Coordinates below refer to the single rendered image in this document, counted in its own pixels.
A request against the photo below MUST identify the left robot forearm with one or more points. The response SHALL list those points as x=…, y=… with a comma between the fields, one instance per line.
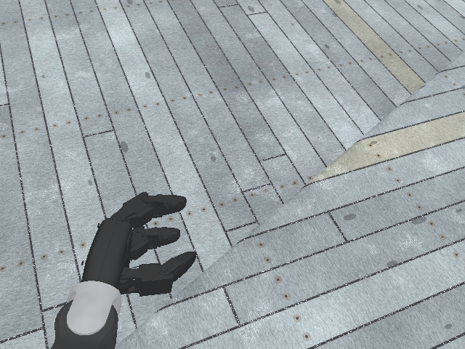
x=89, y=320

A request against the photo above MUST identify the left robot hand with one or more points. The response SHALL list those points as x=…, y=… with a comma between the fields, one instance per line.
x=115, y=244

